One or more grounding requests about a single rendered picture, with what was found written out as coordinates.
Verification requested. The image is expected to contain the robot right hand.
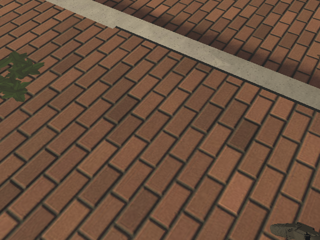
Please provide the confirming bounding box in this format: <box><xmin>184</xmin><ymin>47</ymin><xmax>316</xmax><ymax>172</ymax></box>
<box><xmin>270</xmin><ymin>222</ymin><xmax>320</xmax><ymax>240</ymax></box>

